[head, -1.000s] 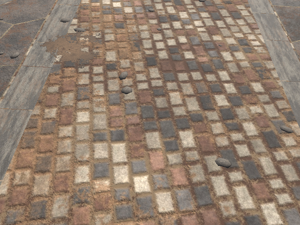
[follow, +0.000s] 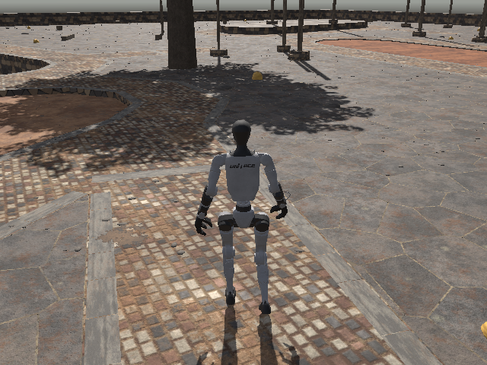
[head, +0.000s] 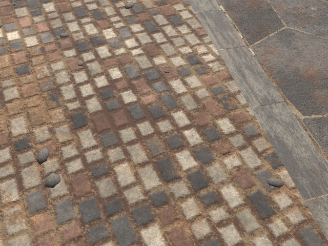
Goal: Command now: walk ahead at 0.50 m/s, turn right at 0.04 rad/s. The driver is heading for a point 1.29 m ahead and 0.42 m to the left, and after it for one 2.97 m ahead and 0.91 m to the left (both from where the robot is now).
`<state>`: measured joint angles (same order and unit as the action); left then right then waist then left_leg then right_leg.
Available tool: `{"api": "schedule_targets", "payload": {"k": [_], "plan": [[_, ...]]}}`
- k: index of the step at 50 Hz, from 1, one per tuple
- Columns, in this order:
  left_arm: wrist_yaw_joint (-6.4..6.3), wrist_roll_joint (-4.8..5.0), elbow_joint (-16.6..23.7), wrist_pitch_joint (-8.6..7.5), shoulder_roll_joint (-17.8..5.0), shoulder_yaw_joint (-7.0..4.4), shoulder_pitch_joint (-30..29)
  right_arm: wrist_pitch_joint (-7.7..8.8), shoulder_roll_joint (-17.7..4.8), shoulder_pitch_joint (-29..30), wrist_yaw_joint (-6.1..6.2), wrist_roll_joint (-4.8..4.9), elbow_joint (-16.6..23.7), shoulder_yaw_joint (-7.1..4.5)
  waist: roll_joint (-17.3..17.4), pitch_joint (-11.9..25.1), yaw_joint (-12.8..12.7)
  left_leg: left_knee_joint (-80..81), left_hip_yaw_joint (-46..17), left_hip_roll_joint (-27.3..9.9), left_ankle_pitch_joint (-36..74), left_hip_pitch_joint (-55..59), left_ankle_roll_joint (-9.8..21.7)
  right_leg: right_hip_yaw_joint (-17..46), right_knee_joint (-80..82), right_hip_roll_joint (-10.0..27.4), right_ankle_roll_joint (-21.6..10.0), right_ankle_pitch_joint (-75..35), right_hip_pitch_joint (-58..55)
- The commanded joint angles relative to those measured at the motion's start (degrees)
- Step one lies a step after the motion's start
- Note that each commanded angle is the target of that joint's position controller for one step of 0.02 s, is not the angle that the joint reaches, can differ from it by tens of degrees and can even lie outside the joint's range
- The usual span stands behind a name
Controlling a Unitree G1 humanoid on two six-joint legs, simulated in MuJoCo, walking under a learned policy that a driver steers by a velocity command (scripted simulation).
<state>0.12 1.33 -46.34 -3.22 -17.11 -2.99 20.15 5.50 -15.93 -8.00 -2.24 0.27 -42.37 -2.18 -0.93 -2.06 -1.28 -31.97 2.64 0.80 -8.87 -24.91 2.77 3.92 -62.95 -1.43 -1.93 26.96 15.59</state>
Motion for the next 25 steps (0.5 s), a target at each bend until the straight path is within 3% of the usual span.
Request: {"api": "schedule_targets", "payload": {"k": [1, 2, 5, 8, 12, 17, 20, 21, 22, 23, 24, 25], "plan": [[-0.06, -0.36, 6.56, -1.98, -6.98, -1.61, -5.22, -0.12, -6.93, -6.61, 0.53, -0.71, 1.11, -1.84, 4.23, 4.06, 3.67, 18.31, -24.12, -15.92, -4.33, 22.1, 10.08, 1.1, -5.22, 7.05, -0.26, -7.97, 24.19], [-0.06, -0.46, 6.15, -1.52, -6.14, -1.63, -3.72, 0.12, -6.21, -5.63, 0.51, -1.17, 1.2, -1.56, 5.61, 4.07, 2.08, 19.78, -21.88, -14.78, -1.04, 18.77, 10.01, 1.31, -3.75, 8.1, 0.03, -10.04, 20.83], [-0.4, -0.81, 5.45, -0.19, -3.79, -1.21, -2.44, 0.96, -6.91, -5.67, 0.57, -0.45, 0.11, -1.78, 5.58, 3.01, 0.6, 23.23, -15.82, -13.56, 5.92, 14.93, 11.3, 0.18, 0.86, 8.99, 1.63, -12.87, 19.65], [-0.51, -1.25, 6.95, -0.23, -3.04, -0.9, -7.97, 0.69, -8.26, -7.37, 1.28, -0.31, -1.28, -2.18, 4.16, 0.96, 1.79, 24.88, -11.5, -12.59, 10.36, 16.14, 10.94, -0.39, 10.2, 9.46, 3.14, -21.49, 23.42], [0.37, -0.98, 8.45, -1.22, -1.21, -0.16, -15.56, -0.02, -9.29, -10.38, 1.88, 0.33, -2.91, -2.33, 4.04, -0.52, 4.67, 25.14, -6.58, -10.46, 10.82, 17.45, 8.76, -2.71, 24.76, 7.38, 3.19, -32.31, 20.51], [1.92, -0.45, 11.07, -2.08, -1.81, -0.13, -22.8, -1.58, -10.1, -14.99, 2.2, 0.9, -5.76, -2.75, 4.13, -2.63, 6.61, 21.61, -8.47, -14.22, 12.19, 25.42, 8.45, -2.56, 32.47, 5.65, 1.56, -29.94, 21.58], [2.32, -0.65, 10.6, -2.74, -4.1, -1.03, -19.21, -2.51, -11.32, -13.94, 2.74, 1.18, -6.12, -3.32, 5.52, -0.54, 3.1, 15.55, -10.76, -15.32, 21.04, 28.25, 7.08, -2.77, 35.35, 3.76, -0.34, -23.51, 15.07], [2.05, -0.8, 9.01, -2.93, -5.65, -1.94, -13.46, -2.74, -11.53, -12.41, 2.83, 1.19, -5.85, -3.32, 5.5, 2.86, -0.49, 9.25, -9.61, -13.51, 28.5, 26.83, 5.98, -4.29, 37.3, 2.24, -1.56, -23.72, 6.24], [1.45, -1.21, 6.55, -2.99, -8.71, -3.35, -4.33, -2.74, -9.55, -12.21, 2.86, 0.64, -5.34, -2.53, 4.41, 9.9, -4.52, -1.88, -7.67, -10.18, 27.51, 20.92, 4.13, -3.12, 35.61, 4.11, -3.58, -25.62, -8.96], [0.8, -1.99, 5.53, -2.69, -13.67, -4.52, 4.92, -2.24, -4.83, -14.61, 2.73, -1.18, -3.68, -0.89, -4.8, 20.12, -6.26, -21.59, -4.89, -4.45, 7.34, 5.79, 1.34, 11.07, 32.28, 17.3, -8.11, -26.63, -29.18], [1.09, -1.86, 4.53, -2.19, -14.08, -4.46, 6.02, -1.19, -0.84, -20.85, 2.4, 0.45, -3.68, 0.22, -17.68, 26.4, -3.46, -36.23, -7.35, 2.5, -25.56, -11.47, -0.9, 34.34, 40.96, 26.1, -14.55, -12.39, -40.46], [0.9, -1.38, 5.02, -2.1, -8.47, -3.12, 4.31, -0.77, -7.91, -15.82, 2.31, 2.19, -4.1, -1.55, -9.68, 19.55, -5.56, -41.41, -11.25, -0.98, -23.75, -16.79, -0.69, 32.11, 44.61, 24.0, -12.01, -4.04, -34.98]]}}
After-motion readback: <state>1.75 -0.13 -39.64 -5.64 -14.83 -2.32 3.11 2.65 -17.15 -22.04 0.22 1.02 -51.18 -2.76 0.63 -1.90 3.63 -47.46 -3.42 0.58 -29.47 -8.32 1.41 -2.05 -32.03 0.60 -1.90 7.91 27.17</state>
